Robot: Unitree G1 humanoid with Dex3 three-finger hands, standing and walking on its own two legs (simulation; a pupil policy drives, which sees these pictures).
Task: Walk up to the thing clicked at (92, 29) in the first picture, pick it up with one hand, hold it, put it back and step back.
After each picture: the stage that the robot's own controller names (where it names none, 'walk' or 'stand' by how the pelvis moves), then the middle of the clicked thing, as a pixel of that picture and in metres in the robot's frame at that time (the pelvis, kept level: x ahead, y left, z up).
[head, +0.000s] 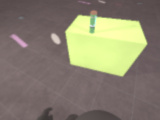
stand; (92, 23) +1.07 +0.05 +0.06
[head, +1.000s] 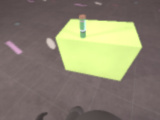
walk; (82, 27) +0.94 +0.19 +0.07
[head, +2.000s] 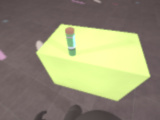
walk; (71, 43) +0.58 +0.24 +0.08
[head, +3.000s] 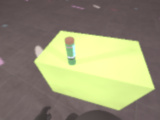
stand; (70, 52) +0.50 +0.21 +0.07
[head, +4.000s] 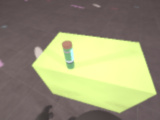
stand; (69, 56) +0.47 +0.20 +0.06
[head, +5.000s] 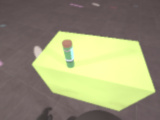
stand; (69, 55) +0.48 +0.21 +0.06
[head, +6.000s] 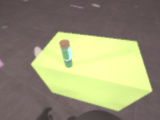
stand; (66, 55) +0.48 +0.23 +0.06
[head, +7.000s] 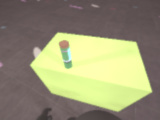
stand; (66, 56) +0.47 +0.23 +0.06
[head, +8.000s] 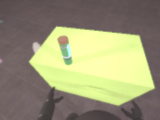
rise first; (66, 52) +0.48 +0.23 +0.06
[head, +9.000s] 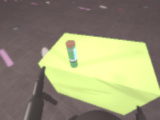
go down; (72, 55) +0.48 +0.21 +0.06
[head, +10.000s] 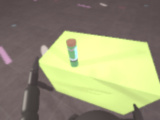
go down; (73, 54) +0.48 +0.20 +0.07
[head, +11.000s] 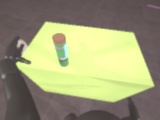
go down; (62, 52) +0.45 +0.19 +0.09
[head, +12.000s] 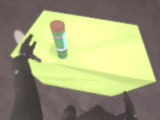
close in; (60, 43) +0.48 +0.20 +0.12
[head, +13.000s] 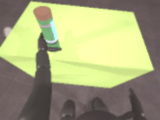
close; (50, 34) +0.51 +0.21 +0.14
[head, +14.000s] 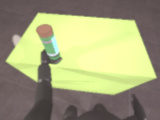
lift; (51, 47) +0.44 +0.23 +0.13
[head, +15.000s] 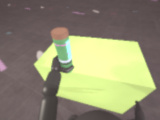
lift; (64, 54) +0.32 +0.17 +0.24
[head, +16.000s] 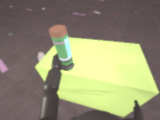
hold; (64, 51) +0.33 +0.17 +0.26
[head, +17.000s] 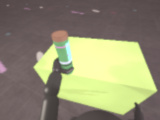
hold; (64, 55) +0.33 +0.17 +0.23
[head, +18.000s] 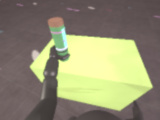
crouch; (60, 42) +0.42 +0.20 +0.24
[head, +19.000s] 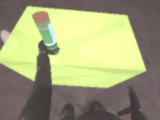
lower; (48, 37) +0.52 +0.22 +0.12
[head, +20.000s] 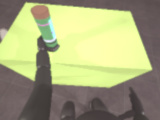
lower; (48, 33) +0.52 +0.21 +0.14
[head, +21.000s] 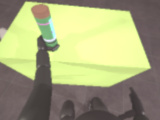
lower; (48, 33) +0.52 +0.21 +0.14
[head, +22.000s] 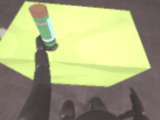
lower; (47, 32) +0.52 +0.22 +0.14
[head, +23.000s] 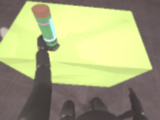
lower; (48, 32) +0.52 +0.21 +0.14
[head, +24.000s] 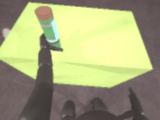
withdraw; (51, 33) +0.52 +0.20 +0.14
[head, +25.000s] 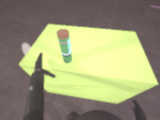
sink last; (65, 48) +0.48 +0.19 +0.11
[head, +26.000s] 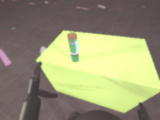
stand; (73, 49) +0.53 +0.20 +0.10
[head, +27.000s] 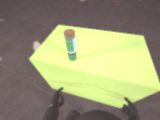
stand; (71, 47) +0.51 +0.19 +0.10
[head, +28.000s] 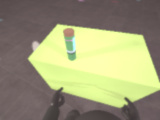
stand; (70, 46) +0.51 +0.20 +0.11
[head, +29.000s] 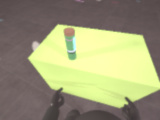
stand; (71, 46) +0.51 +0.19 +0.11
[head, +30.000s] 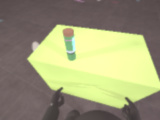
stand; (70, 46) +0.50 +0.19 +0.12
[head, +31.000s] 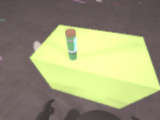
stand; (72, 46) +0.51 +0.19 +0.11
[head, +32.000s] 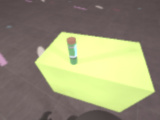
walk; (72, 52) +0.52 +0.20 +0.06
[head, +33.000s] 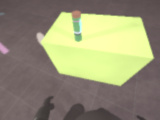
walk; (77, 28) +0.71 +0.19 +0.08
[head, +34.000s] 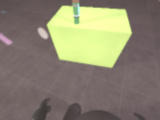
walk; (76, 12) +1.06 +0.27 +0.08
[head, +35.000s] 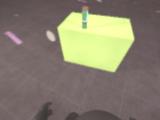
stand; (84, 18) +1.14 +0.19 +0.06
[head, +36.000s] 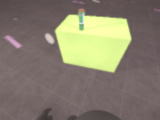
stand; (81, 20) +1.13 +0.20 +0.06
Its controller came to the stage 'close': yes
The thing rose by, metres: 0.21
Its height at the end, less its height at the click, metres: +0.00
